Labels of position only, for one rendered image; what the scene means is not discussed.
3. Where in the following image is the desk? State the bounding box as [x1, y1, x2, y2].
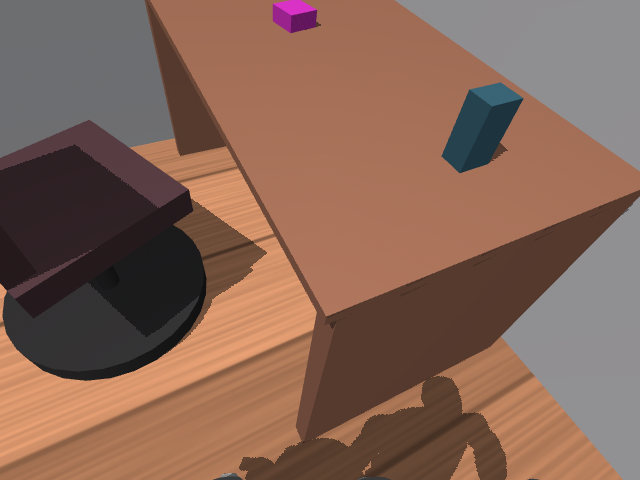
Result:
[145, 0, 640, 444]

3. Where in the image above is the office chair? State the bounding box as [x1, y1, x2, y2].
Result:
[0, 120, 206, 381]

